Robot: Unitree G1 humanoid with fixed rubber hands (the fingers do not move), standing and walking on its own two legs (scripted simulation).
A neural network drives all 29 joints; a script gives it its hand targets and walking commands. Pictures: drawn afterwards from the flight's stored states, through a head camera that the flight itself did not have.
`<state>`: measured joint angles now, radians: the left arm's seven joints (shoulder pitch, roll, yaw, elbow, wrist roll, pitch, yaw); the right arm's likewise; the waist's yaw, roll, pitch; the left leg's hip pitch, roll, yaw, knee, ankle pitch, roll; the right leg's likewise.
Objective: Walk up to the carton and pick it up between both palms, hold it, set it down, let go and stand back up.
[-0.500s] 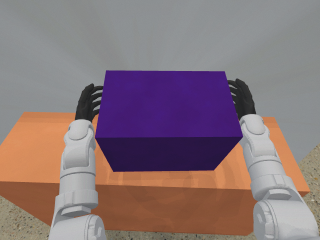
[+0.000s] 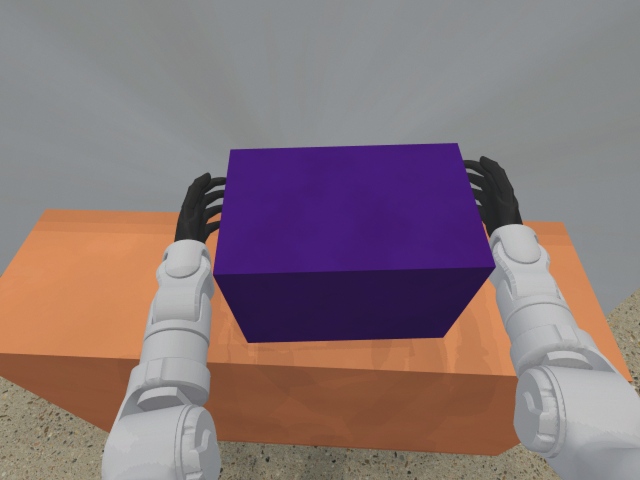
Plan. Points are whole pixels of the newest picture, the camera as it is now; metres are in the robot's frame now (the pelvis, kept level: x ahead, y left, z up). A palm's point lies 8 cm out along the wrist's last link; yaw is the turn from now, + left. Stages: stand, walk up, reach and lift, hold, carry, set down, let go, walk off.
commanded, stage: set down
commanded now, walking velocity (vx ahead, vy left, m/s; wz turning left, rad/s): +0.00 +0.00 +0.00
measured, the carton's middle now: (344, 250) +0.41 +0.01 +0.03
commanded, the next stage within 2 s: none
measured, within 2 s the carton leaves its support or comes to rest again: rests again in 1.22 s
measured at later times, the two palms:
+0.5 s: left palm (212, 240) +0.40 +0.19 +0.05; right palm (496, 219) +0.43 -0.20 +0.07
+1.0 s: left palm (212, 255) +0.40 +0.20 +0.02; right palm (483, 226) +0.44 -0.19 +0.05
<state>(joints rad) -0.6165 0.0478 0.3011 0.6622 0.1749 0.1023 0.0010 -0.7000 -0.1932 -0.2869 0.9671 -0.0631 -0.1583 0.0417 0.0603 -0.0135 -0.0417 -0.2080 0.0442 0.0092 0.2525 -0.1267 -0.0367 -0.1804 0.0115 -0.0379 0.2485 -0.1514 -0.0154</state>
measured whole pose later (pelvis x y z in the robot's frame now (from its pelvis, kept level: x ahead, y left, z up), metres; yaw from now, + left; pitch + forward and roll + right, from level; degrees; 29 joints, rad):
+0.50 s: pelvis +0.01 +0.00 +0.00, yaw -1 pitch +13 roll -1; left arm -0.66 0.04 0.29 0.82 0.15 -0.02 0.06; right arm -0.79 -0.25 -0.30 1.15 -0.07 -0.26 0.07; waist 0.07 0.00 -0.11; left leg -0.37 0.06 0.03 0.30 -0.15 -0.04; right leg -0.34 0.02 -0.04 0.26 -0.15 -0.01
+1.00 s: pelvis +0.00 +0.01 -0.01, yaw -2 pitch +18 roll +0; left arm -0.74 0.06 0.34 1.01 0.13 -0.14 0.06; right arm -0.87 -0.26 -0.35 1.26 -0.11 -0.30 0.08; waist 0.10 -0.01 -0.14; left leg -0.50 0.06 0.06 0.32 -0.13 -0.03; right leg -0.48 0.01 -0.03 0.30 -0.13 -0.01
